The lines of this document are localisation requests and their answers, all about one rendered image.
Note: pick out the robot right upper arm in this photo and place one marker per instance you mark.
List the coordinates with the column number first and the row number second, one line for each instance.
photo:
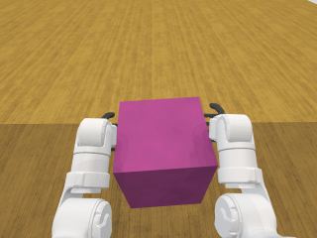
column 245, row 215

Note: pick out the left robot hand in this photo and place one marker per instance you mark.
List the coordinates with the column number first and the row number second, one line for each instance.
column 107, row 116

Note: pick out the right robot hand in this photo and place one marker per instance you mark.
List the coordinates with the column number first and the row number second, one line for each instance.
column 218, row 108

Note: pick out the robot right forearm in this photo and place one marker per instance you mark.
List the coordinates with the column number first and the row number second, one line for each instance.
column 237, row 157

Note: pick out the robot left forearm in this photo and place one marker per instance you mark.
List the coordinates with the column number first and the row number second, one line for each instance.
column 94, row 140

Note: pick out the robot left upper arm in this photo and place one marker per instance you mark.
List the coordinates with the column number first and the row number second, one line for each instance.
column 83, row 218

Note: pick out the carton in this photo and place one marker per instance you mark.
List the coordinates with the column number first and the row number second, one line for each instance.
column 163, row 153

